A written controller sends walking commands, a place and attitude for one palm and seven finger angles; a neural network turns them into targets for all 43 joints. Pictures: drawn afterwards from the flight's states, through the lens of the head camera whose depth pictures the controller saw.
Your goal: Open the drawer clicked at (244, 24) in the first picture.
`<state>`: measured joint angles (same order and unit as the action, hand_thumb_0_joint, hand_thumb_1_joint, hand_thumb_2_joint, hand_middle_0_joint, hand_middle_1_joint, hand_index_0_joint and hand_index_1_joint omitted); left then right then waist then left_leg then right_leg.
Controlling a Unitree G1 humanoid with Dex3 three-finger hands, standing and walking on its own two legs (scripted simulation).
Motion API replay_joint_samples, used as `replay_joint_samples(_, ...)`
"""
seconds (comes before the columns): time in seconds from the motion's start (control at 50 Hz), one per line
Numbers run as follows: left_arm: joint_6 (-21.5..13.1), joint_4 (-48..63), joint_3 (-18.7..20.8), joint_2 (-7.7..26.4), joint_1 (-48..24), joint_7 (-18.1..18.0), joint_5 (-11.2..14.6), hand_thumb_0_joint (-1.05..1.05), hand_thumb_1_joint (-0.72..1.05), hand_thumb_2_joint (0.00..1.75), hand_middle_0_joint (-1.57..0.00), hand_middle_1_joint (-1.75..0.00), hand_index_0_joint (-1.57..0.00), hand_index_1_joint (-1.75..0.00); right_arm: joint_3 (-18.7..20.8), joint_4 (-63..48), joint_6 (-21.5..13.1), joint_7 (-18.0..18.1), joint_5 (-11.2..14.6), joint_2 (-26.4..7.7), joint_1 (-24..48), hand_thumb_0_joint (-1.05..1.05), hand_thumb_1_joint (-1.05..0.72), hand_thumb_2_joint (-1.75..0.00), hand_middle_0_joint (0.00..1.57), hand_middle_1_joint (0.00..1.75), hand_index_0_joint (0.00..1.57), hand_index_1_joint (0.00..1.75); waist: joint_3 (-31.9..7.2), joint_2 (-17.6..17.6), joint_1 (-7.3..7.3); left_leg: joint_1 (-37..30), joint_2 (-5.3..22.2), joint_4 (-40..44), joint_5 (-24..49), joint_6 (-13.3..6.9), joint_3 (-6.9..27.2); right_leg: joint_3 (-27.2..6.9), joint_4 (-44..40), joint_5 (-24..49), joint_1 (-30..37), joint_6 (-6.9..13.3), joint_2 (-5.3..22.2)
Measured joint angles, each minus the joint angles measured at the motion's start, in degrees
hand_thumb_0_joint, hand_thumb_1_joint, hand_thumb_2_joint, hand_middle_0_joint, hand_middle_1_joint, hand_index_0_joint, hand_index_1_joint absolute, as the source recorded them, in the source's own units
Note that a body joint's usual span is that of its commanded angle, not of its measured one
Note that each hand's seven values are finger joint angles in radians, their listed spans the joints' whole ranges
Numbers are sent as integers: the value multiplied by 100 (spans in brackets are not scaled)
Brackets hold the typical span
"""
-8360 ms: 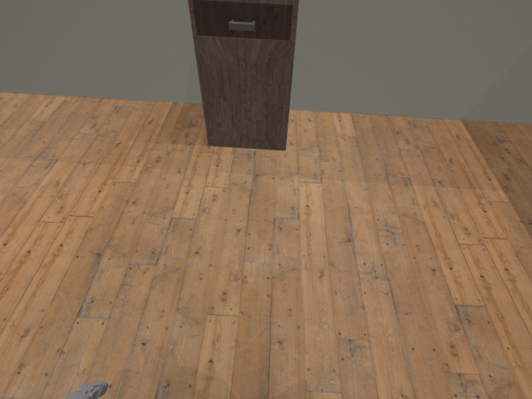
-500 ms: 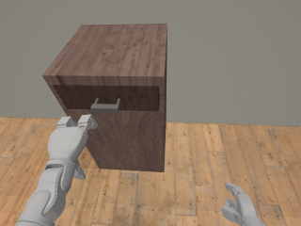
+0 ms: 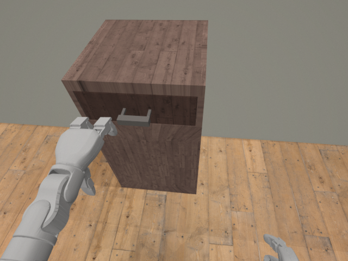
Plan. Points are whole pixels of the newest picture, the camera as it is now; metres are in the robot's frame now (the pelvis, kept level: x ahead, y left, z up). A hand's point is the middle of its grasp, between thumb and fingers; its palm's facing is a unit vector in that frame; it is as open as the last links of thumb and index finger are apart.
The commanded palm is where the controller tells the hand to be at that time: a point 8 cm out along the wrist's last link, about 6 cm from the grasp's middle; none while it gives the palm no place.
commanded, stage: raise the hand with hooked fingers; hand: left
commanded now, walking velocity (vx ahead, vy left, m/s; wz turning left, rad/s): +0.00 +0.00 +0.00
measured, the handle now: (135, 116) +0.56 +0.23 -0.06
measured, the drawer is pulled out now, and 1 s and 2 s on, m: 0.00 0.00 0.00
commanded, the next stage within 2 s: move the hooked fingers above the handle in 0.08 s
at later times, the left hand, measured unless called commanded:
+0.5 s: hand (104, 148) +0.34 +0.23 +0.06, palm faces -0.01 -0.04 -1.00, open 13.8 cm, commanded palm +0.32 +0.23 +0.11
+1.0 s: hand (113, 132) +0.41 +0.23 +0.03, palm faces -0.04 -0.03 -1.00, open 13.8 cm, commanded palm +0.40 +0.24 +0.09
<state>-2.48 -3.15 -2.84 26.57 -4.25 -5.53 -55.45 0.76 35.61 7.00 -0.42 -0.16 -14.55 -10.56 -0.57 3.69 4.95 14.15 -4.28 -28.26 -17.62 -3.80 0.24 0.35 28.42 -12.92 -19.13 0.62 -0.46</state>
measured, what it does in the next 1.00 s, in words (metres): stands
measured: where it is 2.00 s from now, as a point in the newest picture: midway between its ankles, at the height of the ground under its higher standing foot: outside the picture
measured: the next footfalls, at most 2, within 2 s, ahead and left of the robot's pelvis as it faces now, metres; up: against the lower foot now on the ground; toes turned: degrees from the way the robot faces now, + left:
none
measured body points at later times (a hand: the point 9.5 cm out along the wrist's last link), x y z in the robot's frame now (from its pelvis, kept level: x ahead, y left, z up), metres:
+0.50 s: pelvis +0.00 -0.03 +0.00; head +0.03 -0.05 +0.44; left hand +0.33 +0.22 +0.11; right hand +0.18 -0.25 -0.12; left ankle -0.04 +0.07 -0.74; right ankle +0.02 -0.12 -0.74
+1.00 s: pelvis +0.00 -0.02 -0.02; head +0.07 -0.04 +0.43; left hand +0.41 +0.23 +0.08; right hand +0.09 -0.29 -0.15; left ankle -0.04 +0.07 -0.74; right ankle +0.02 -0.12 -0.74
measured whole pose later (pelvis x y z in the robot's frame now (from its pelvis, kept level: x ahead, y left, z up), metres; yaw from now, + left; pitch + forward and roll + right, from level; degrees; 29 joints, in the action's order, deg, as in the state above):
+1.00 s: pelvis +0.00 -0.02 -0.02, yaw +0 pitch +13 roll +0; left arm -9.3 -41.9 0.4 29.9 -31.0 -11.5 -59.5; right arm 3.5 37.6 7.6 2.2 0.6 -15.1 -15.4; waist -4.9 1.9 -0.6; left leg 29.4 -2.5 -37.7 -21.0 -2.4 0.2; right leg 0.9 36.6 -15.3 -34.1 2.3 -2.2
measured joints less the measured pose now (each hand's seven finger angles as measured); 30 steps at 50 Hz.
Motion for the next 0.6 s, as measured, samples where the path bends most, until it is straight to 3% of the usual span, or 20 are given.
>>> replay_joint_samples(0.08,91,-70,21,4,-39,-147,14,0,-49,30,-32,-120,-32,-120,40,55,22,-3,33,-23,14,1,-91,-90,20,30,20,29,-10,2,8,42,0,-17,4,10,13,14,22,-3,-41,10,2)
replay_joint_samples(0.2,251,-171,-44,-38,-82,-86,26,0,-49,30,-32,-120,-32,-120,1,-4,20,26,44,13,126,1,-91,-90,20,30,20,29,-18,19,-18,24,24,-4,13,38,18,21,29,0,-35,42,-23)
replay_joint_samples(0.4,71,-1033,-144,-16,-707,-116,-104,0,-49,30,-32,-120,-32,-120,-86,-64,-35,164,71,97,293,1,-91,-90,20,30,20,29,-77,-46,-19,197,88,-122,-16,123,57,73,168,-44,-215,140,-82)
replay_joint_samples(0.6,-258,-2073,118,164,-1417,-93,-120,0,-49,30,-32,-120,-32,-120,21,-41,-26,277,74,29,79,1,-91,-90,20,30,21,30,-210,-119,-188,612,168,-374,-126,189,42,77,387,-117,-633,212,-163)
